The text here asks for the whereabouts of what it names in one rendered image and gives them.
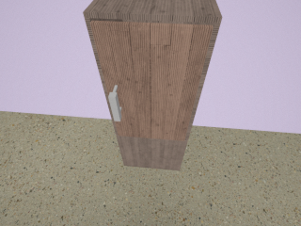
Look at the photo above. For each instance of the cupboard door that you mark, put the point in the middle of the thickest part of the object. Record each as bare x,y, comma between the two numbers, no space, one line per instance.
157,68

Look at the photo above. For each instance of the handle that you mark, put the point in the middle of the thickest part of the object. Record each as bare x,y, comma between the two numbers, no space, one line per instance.
114,104

